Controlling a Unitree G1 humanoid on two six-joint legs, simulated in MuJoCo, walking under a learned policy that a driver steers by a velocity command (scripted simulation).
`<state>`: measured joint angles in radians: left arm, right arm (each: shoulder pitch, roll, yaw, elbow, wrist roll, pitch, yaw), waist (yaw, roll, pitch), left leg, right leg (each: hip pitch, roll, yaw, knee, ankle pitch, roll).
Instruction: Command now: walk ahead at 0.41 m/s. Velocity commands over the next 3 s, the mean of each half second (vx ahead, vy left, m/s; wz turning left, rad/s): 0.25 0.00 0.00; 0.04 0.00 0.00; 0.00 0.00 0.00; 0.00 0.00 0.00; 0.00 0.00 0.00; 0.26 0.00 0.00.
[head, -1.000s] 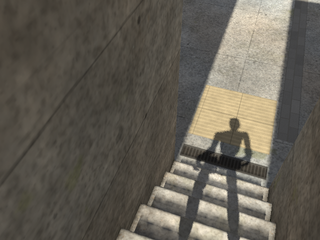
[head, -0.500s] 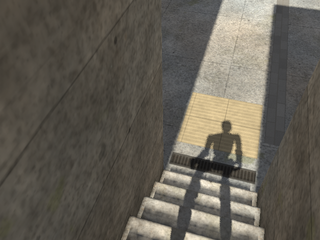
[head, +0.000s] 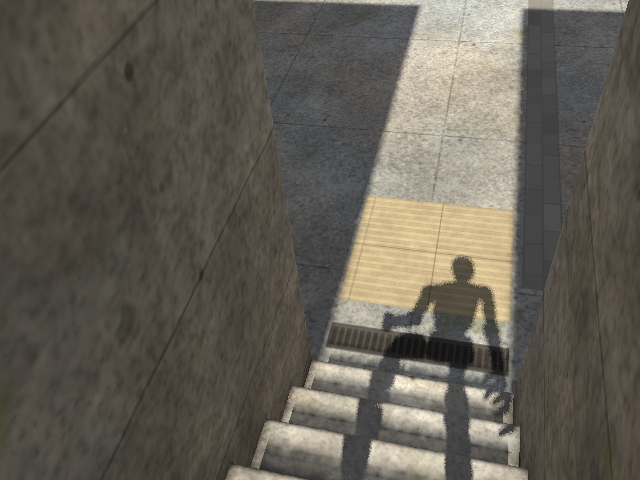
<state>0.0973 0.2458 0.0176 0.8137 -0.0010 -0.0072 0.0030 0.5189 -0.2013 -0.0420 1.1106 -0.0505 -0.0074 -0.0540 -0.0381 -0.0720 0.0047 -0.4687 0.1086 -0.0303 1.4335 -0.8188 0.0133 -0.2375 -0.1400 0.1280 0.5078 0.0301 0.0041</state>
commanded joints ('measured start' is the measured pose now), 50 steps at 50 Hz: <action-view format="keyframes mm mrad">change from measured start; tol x32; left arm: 1 607 198 13 218 41 -39 -23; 50 -58 -1 15 114 -1 -11 44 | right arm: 1 -141 -18 -17 -155 7 31 2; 50 -226 -64 55 -55 42 -45 34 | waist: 1 123 -241 140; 50 -49 143 -41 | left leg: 1 -663 -205 -42 613 -40 136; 5 -621 -124 -174 336 550 77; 16 353 -169 72 -698 729 34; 20 487 133 -295 -938 1406 248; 24 -49 49 -85 -983 956 111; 28 124 -60 39 -860 586 3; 50 633 53 -9 -1085 1367 125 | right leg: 1 319 -16 10 247 560 123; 2 259 -132 252 165 512 131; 4 48 -176 518 -155 -631 -31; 17 -216 -13 57 333 972 -42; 21 -244 76 -14 370 -596 -12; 27 170 47 -33 -43 260 15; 50 -29 106 -66 -87 -113 31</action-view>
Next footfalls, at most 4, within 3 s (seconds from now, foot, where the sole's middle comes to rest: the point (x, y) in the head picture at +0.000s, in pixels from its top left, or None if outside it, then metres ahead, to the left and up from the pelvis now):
0.30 left None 0.14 0.12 -0.81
0.50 right None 0.14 -0.14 -0.81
1.76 left None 0.39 0.02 -1.01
1.88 right None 0.37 -0.20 -1.00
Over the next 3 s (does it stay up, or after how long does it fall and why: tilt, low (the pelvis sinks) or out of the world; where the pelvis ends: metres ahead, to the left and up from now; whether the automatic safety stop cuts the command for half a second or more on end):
stays up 1.11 -0.27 -0.92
